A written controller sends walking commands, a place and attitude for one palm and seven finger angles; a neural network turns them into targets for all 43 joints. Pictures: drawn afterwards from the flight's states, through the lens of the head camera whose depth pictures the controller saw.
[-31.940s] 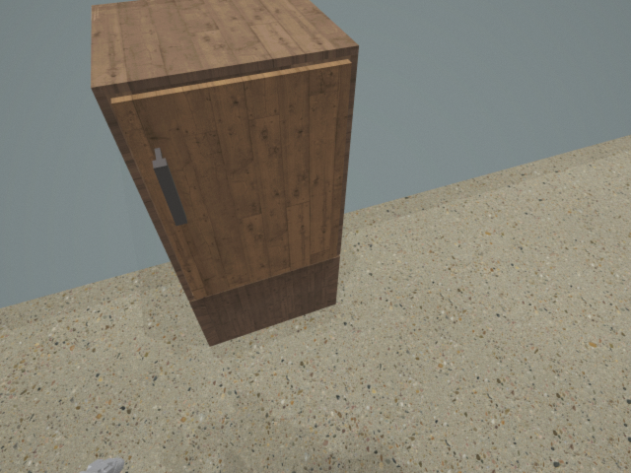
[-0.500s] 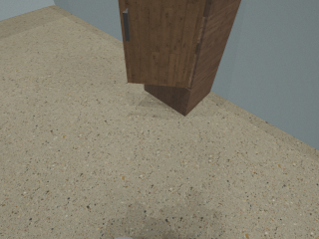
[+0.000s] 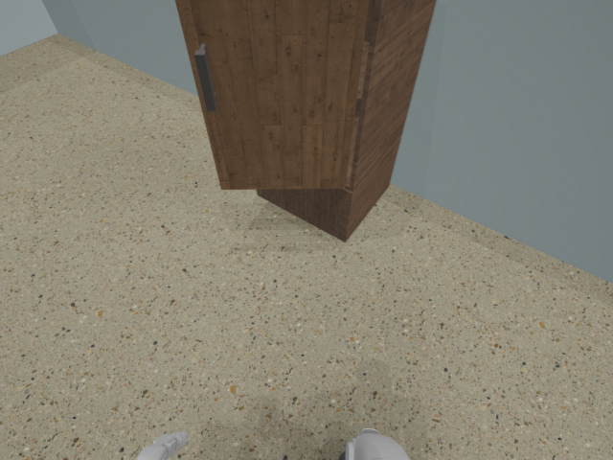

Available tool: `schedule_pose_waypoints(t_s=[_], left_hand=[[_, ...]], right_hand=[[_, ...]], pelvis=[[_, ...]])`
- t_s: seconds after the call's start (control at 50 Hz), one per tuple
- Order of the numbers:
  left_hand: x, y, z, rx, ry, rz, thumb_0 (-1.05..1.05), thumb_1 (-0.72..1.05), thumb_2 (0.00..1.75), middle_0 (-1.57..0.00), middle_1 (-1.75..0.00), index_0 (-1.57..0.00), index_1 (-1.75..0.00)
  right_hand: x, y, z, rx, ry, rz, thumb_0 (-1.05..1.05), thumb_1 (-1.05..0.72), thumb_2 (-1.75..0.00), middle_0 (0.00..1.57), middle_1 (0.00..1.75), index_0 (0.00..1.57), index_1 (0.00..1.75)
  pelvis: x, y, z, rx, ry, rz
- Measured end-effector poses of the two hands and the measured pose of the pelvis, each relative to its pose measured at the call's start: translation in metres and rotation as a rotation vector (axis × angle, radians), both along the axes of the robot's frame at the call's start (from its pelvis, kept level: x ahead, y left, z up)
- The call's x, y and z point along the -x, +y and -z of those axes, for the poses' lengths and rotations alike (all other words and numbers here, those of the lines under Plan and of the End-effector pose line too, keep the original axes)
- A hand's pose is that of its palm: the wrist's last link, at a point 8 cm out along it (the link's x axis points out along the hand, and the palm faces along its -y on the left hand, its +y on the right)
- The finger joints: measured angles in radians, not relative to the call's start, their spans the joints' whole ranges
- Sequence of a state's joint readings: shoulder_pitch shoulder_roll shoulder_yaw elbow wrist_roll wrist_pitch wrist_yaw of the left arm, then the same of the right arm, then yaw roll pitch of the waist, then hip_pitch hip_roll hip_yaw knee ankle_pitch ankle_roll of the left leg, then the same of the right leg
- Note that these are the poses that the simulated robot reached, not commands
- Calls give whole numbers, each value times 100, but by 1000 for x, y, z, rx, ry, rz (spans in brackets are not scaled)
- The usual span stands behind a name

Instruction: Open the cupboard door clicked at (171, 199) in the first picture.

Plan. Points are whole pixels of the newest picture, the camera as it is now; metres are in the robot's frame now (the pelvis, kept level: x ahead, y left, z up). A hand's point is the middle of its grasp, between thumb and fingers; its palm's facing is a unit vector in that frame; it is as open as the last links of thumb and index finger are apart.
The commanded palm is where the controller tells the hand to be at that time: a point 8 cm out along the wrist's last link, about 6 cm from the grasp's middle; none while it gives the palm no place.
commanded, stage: take the last steps up to it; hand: left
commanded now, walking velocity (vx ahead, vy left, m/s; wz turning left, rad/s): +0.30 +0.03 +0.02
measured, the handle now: (207, 77) +0.95 +0.25 -0.02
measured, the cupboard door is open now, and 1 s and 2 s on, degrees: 36 36 36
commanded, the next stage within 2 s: come to a stop and stand still in 0.86 s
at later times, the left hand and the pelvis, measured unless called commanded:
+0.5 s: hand out of the picture +0.12 +0.16 -0.17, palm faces +0.14 -0.98 -0.17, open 7.3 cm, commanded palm none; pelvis +0.18 -0.01 +0.01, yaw +2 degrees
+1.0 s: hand (203, 289) +0.43 +0.20 -0.16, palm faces +0.00 -0.97 -0.25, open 7.3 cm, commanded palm none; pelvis +0.35 +0.00 -0.01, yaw -1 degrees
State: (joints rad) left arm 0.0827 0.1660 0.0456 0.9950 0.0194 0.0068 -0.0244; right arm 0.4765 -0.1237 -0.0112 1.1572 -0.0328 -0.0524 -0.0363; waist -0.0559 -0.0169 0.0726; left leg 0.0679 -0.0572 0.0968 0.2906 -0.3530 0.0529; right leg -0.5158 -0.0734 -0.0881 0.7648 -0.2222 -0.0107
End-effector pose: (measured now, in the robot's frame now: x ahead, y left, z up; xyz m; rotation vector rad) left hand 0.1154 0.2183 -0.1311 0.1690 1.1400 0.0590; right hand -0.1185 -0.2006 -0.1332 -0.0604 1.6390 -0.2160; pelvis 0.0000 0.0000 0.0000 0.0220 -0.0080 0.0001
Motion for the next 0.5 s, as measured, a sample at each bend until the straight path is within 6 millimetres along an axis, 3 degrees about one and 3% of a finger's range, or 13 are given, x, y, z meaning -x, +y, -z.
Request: schedule_pose_waypoints(t_s=[0.08,0.14,0.22,0.38,0.5], left_hand=[[-63,-21,3,-9,-90,37,1,91,89,-20,-30,-19,-30],[-78,-31,2,-8,-120,11,0,91,89,-20,-30,-20,-30],[-62,-36,0,-8,-35,-61,0,92,89,-20,-30,-20,-30],[-31,-11,-4,-45,121,-168,-3,96,89,-20,-30,-20,-30],[1,-10,8,14,316,-234,-1,93,89,-20,-30,-20,-30]], right_hand=[[-3,-4,10,-37,92,40,1,-91,-89,20,30,20,30],[-33,-15,14,-45,97,41,1,-91,-89,20,30,20,30],[-112,-36,13,-22,-29,-3,1,-91,-89,20,30,20,30],[-290,-57,1,29,-313,-138,2,-94,-89,20,30,20,30],[-407,-43,-12,54,-461,-241,1,-93,-89,20,30,19,30]], pelvis=[[-36,-16,14,-2,-3,0],[-53,-26,14,10,-18,-11],[-78,-32,2,18,-11,-25],[-134,-29,-10,21,6,-43],[-181,-8,-6,23,-3,-43]])
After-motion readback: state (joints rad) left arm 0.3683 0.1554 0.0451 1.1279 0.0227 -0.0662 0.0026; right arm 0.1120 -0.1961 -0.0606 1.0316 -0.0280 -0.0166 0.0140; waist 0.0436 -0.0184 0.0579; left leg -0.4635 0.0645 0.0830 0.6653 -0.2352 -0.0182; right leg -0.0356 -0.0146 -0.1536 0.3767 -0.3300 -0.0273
